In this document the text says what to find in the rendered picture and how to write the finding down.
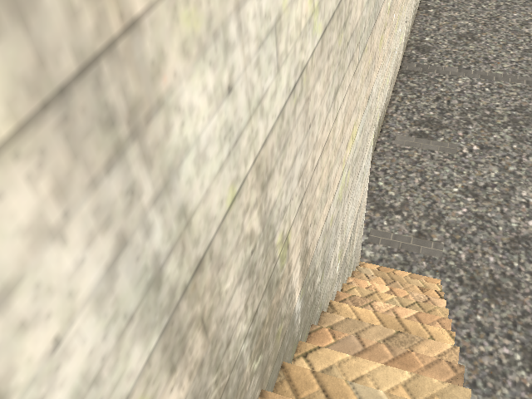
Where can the stairs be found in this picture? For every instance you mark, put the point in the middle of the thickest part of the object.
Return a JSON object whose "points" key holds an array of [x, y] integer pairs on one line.
{"points": [[386, 335]]}

